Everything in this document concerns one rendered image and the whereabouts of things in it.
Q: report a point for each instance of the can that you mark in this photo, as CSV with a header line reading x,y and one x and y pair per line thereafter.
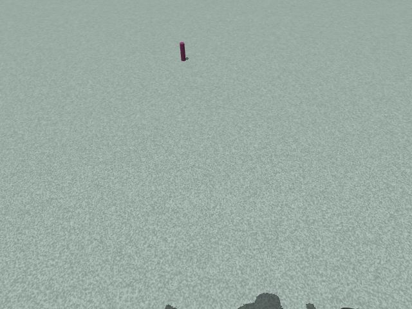
x,y
182,50

